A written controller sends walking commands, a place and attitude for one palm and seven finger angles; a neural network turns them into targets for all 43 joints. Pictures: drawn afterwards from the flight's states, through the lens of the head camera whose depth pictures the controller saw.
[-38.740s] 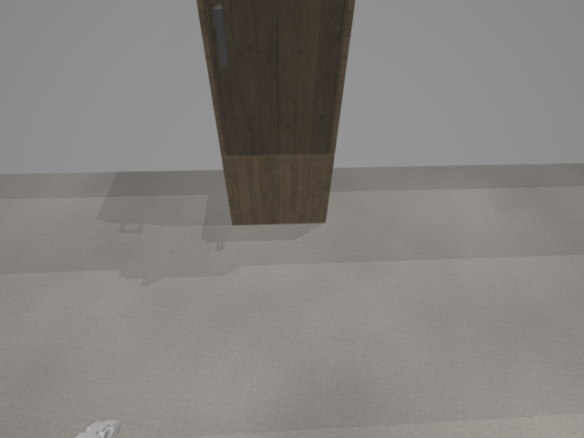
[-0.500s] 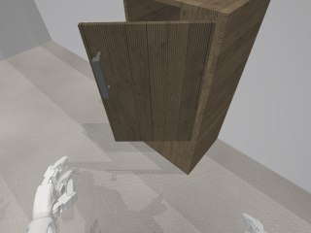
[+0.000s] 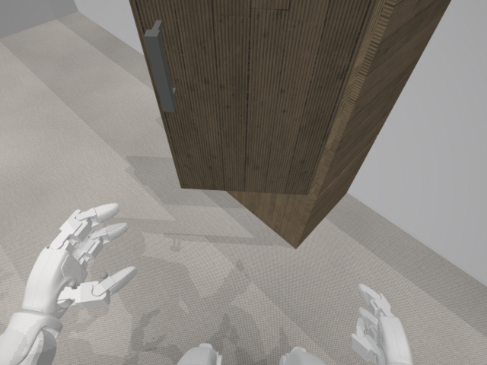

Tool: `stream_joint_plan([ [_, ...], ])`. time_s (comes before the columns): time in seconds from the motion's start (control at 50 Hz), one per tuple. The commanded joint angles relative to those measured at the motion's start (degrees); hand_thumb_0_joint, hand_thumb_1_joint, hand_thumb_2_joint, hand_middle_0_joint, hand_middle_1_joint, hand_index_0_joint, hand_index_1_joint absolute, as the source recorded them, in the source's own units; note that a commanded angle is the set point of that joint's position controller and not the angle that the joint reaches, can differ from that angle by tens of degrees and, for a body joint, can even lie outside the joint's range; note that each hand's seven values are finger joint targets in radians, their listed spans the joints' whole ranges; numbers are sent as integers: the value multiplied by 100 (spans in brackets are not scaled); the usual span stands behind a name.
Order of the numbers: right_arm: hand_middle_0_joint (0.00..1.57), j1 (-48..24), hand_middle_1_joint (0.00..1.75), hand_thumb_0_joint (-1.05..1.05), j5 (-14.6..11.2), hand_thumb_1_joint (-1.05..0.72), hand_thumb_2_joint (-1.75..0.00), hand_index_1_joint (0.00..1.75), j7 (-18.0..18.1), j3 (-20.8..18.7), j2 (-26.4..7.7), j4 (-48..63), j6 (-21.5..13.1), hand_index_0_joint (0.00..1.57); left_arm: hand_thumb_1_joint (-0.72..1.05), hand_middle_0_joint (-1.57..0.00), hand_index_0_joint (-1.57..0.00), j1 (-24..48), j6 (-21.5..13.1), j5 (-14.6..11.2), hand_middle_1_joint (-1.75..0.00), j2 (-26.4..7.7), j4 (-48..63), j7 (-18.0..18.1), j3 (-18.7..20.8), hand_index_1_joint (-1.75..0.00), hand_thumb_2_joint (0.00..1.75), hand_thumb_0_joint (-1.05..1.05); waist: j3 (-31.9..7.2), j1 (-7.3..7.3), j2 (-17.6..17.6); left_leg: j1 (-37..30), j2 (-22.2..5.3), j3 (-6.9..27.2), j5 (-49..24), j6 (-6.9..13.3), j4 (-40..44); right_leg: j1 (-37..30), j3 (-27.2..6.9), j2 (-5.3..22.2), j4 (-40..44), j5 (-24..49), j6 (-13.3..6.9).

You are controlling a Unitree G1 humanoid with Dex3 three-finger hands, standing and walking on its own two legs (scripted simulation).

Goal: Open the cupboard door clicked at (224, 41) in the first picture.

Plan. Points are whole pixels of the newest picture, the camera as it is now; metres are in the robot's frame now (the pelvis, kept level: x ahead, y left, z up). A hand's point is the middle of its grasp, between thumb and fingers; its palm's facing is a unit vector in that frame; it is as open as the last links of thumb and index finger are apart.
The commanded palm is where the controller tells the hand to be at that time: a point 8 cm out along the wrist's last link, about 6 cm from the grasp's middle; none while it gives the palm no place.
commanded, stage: raise the hand with hooked fingers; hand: left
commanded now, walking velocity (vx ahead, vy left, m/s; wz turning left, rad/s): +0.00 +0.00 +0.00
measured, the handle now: (164, 68) +0.58 +0.20 +0.15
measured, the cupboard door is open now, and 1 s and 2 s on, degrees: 41 41 41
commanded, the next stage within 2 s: move the hooked fingers beside the handle in 1.40 s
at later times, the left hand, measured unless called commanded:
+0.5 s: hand (61, 221) +0.27 +0.26 +0.12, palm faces +0.07 -0.99 -0.07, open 13.2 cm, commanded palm +0.24 +0.31 +0.12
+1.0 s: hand (50, 171) +0.32 +0.28 +0.16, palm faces +0.06 -1.00 -0.04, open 14.0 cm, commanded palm +0.28 +0.33 +0.17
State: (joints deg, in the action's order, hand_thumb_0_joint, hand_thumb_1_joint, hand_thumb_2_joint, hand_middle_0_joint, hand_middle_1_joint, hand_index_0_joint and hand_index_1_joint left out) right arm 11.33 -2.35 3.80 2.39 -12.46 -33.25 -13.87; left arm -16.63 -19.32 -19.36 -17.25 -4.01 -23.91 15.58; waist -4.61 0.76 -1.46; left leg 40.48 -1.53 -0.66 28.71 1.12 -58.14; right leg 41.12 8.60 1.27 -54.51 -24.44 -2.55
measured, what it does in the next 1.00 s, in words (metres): stands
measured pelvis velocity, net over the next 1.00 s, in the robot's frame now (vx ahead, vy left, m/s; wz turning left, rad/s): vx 0.02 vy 0.01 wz -0.01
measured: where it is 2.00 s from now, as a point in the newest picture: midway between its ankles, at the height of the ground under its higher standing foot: outside the picture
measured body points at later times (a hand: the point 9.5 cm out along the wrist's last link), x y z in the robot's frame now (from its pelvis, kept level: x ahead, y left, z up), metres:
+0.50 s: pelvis +0.01 +0.01 +0.03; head +0.04 +0.02 +0.48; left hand +0.26 +0.32 +0.13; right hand +0.18 -0.23 -0.04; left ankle +0.00 +0.10 -0.68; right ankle +0.03 -0.10 -0.68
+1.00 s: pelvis +0.02 +0.01 +0.05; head +0.03 +0.00 +0.50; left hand +0.31 +0.34 +0.17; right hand +0.17 -0.24 -0.03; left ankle +0.00 +0.10 -0.68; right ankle +0.03 -0.10 -0.68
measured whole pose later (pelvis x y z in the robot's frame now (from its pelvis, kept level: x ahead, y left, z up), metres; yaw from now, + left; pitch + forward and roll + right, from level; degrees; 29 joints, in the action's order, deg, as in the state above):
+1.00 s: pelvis +0.02 +0.01 +0.05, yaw -1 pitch +3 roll -1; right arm 15.2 -3.8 6.9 3.7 -15.9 -35.1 -12.8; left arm 7.0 -3.0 -18.8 -25.4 -20.9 -25.1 24.7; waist -2.0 0.8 -2.4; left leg 18.9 -0.3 -2.7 20.6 1.8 -36.3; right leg 20.6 6.5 0.8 -34.0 -16.5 -1.4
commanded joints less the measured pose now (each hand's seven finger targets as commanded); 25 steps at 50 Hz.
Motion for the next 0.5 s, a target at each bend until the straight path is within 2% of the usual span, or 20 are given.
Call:
stream_joint_plan([
  [0.0, 20, -196, 30, 0, -34, -90, -90, 30, 82, -452, -867, 1043, -278, 20, 6, -26, -26, -317, 178, -400, -84, -1083, 1127, 217, 1184, -84, 54, 0, -1576, 266, 103, -532, 181, 225, -1981, -27, 1227, -1902, -648, -35, 1047, 1541, 196],
  [0.02, 20, -188, 30, 0, -25, -90, -90, 30, 71, -445, -840, 1044, -291, 20, 4, -26, -26, -243, 102, -403, -86, -1042, 1303, 341, 1185, -86, 53, 0, -1542, 265, 93, -605, 168, 231, -2039, -33, 1295, -1882, -594, -59, 1043, 1583, 196],
  [0.04, 20, -216, 30, 0, 8, -90, -90, 30, 61, -415, -822, 1039, -313, 20, 1, -26, -26, -99, 10, -429, -87, -1091, 1434, 449, 1240, -87, 52, 0, -1410, 317, -103, -651, 175, 258, -2169, -59, 1335, -1917, -576, -94, 1011, 1715, 137],
  [0.06, 20, -126, 30, 0, 14, -90, -90, 30, 41, -408, -818, 1010, -329, 20, -1, -27, -27, -68, -96, -355, -88, -1042, 1552, 542, 1166, -88, 51, 0, -1399, 263, -208, -792, 150, 244, -2222, -69, 1409, -1790, -507, -123, 1004, 1715, 136],
  [0.08, 20, -70, 30, 0, 13, -90, -90, 30, 26, -408, -810, 958, -345, 20, -3, -27, -27, -84, -169, -302, -90, -886, 1437, 622, 1023, -90, 50, 0, -1178, 189, -194, -826, 138, 241, -2218, -73, 1442, -1627, -452, -143, 1013, 1675, 137],
  [0.1, 20, -13, 30, 0, 23, -90, -90, 30, 17, -410, -854, 923, -375, 20, -6, -27, -27, 63, -263, -229, -92, -810, 1530, 668, 858, -92, 49, 0, -1167, 112, -256, -903, 126, 251, -2220, -72, 1453, -1510, -437, -146, 1019, 1629, 146],
  [0.12, 20, 36, 30, 0, 20, -90, -90, 30, 12, -409, -885, 871, -397, 20, -8, -27, -27, 182, -297, -153, -93, -733, 1417, 685, 706, -93, 48, 0, -985, 8, -284, -921, 112, 249, -2090, -75, 1467, -1358, -424, -151, 1059, 1498, 153],
  [0.16, 20, 102, 30, 0, 4, -90, -90, 30, 34, -402, -984, 801, -433, 20, -13, -27, -27, 503, -281, -67, -96, -730, 1216, 596, 494, -96, 46, 0, -791, -136, -168, -905, 101, 271, -1734, -52, 1526, -1235, -462, -145, 1192, 1164, 166],
  [0.18, 20, 130, 30, 0, -19, -90, -90, 30, 56, -404, -1027, 781, -453, 20, -15, -27, -27, 602, -260, -34, -98, -813, 1141, 545, 484, -98, 45, 0, -767, -149, -167, -922, 95, 305, -1576, -52, 1585, -1219, -463, -133, 1249, 980, 159],
  [0.22, 20, 135, 30, 0, -46, -90, -90, 30, 121, -399, -1079, 787, -485, 20, -20, -28, -28, 807, -109, -2, -100, -1003, 1019, 419, 532, -100, 43, 0, -809, -143, -189, -980, 100, 305, -1391, -21, 1673, -1296, -522, -93, 1388, 798, 163],
  [0.24, 20, 118, 30, 0, -53, -90, -90, 30, 157, -396, -1104, 750, -479, 20, -22, -28, -28, 988, -43, -29, -102, -1217, 989, 371, 693, -102, 42, 0, -810, -110, -171, -1028, 101, 318, -1446, -18, 1708, -1441, -547, -96, 1441, 852, 139],
  [0.26, 20, 107, 30, 0, -64, -90, -90, 30, 181, -395, -1095, 765, -479, 20, -24, -28, -28, 1130, -14, -30, -103, -1322, 1134, 326, 772, -103, 41, 0, -1044, -69, -292, -1186, 106, 300, -1553, -18, 1773, -1603, -546, -77, 1458, 959, 143],
  [0.3, 20, 81, 30, 0, -52, -90, -90, 30, 219, -366, -1053, 792, -499, 20, -29, -29, -29, 1216, 48, -78, -107, -1520, 1230, 365, 1030, -107, 39, 0, -1259, 49, -317, -1384, 99, 329, -1832, -29, 1867, -1834, -498, -77, 1463, 1214, 131],
  [0.34, 20, 52, 30, 0, -35, -90, -90, 30, 231, -317, -1036, 766, -496, 20, -34, -29, -29, 1404, 88, -160, -110, -1666, 1231, 441, 1224, -110, 37, 0, -1165, 107, -404, -1491, 95, 366, -2007, -65, 1950, -1966, -459, -120, 1488, 1387, 103],
  [0.38, 20, 38, 30, 0, -54, -90, -90, 30, 229, -300, -995, 730, -483, 20, -38, -29, -29, 1444, 111, -244, -112, -1538, 1079, 474, 1236, -112, 35, 0, -1077, 94, -342, -1609, 89, 340, -2139, -91, 2043, -2035, -429, -130, 1556, 1549, 117],
  [0.4, 20, 30, 30, 0, -56, -90, -90, 30, 226, -295, -1001, 715, -485, 20, -41, -29, -29, 1467, 144, -244, -114, -1523, 1001, 475, 1231, -114, 34, 0, -1041, 104, -448, -1652, 90, 327, -2218, -100, 2063, -2047, -434, -122, 1576, 1640, 112],
  [0.44, 20, 39, 30, 0, -56, -90, -90, 30, 213, -268, -1020, 702, -461, 20, -45, -30, -30, 1552, 329, -238, -117, -1448, 689, 418, 1149, -117, 32, 0, -856, 108, -491, -1690, 88, 329, -2270, -114, 2136, -2053, -422, -139, 1645, 1720, 92],
  [0.46, 20, 57, 30, 0, -85, -90, -90, 30, 214, -268, -1024, 680, -438, 20, -48, -30, -30, 1630, 437, -198, -118, -1334, 545, 352, 1000, -118, 31, 0, -765, 36, -437, -1747, 70, 306, -2279, -116, 2188, -1998, -404, -134, 1701, 1749, 111],
  [0.48, 20, 62, 30, 0, -98, -90, -90, 30, 223, -273, -1047, 680, -423, 20, -50, -30, -30, 1726, 550, -183, -120, -1344, 409, 288, 949, -120, 30, 0, -694, 26, -381, -1735, 72, 304, -2207, -110, 2225, -2005, -415, -131, 1753, 1728, 120],
])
